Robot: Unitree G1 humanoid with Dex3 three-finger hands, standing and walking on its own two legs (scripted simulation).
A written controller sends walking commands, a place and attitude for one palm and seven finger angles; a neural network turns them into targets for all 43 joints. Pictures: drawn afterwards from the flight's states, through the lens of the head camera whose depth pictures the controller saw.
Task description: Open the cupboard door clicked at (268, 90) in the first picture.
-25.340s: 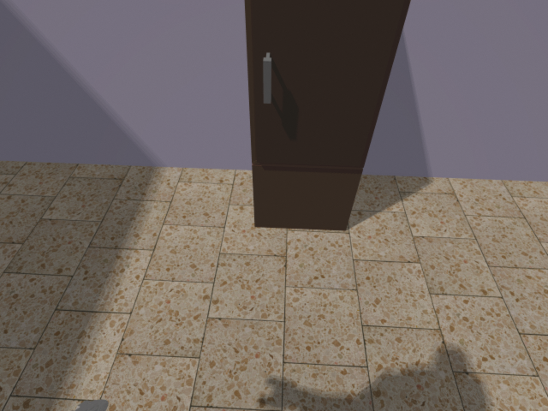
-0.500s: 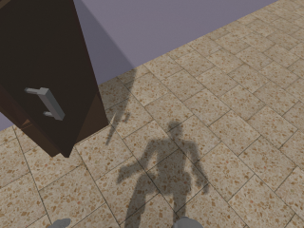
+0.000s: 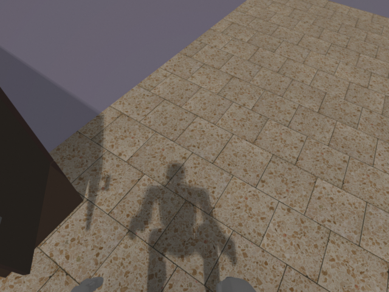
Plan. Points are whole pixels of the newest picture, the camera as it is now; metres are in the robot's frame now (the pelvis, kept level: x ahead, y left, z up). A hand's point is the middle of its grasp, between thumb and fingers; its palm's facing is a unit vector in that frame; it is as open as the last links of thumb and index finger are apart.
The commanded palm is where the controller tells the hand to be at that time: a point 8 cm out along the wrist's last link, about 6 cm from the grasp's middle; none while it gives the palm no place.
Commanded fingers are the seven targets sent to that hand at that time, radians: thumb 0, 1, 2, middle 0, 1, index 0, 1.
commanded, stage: walk to a spot facing it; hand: left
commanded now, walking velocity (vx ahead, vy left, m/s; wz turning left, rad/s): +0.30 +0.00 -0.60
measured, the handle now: out of the picture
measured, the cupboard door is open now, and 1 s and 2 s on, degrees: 44 44 44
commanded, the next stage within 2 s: turn to face it in 1.50 s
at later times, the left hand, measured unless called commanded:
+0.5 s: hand (148, 249) +0.24 +0.12 -0.18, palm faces -0.24 -0.96 -0.16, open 7.4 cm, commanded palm none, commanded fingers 0.00 0.90 0.90 -0.20 -0.30 -0.20 -0.30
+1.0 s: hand (203, 140) +0.59 -0.02 -0.16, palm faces -0.53 -0.83 -0.18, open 7.4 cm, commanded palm none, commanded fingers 0.00 0.90 0.90 -0.20 -0.30 -0.20 -0.30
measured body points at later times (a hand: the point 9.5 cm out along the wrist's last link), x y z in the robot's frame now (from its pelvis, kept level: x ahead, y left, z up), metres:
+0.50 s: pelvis +0.17 -0.05 +0.00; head +0.22 -0.05 +0.44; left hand +0.25 +0.17 -0.16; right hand +0.19 -0.32 -0.13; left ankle +0.28 +0.06 -0.70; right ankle +0.09 -0.14 -0.74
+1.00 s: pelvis +0.39 -0.12 -0.01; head +0.43 -0.14 +0.44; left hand +0.62 +0.03 -0.15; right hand +0.20 -0.27 -0.15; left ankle +0.33 +0.03 -0.74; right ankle +0.42 -0.26 -0.72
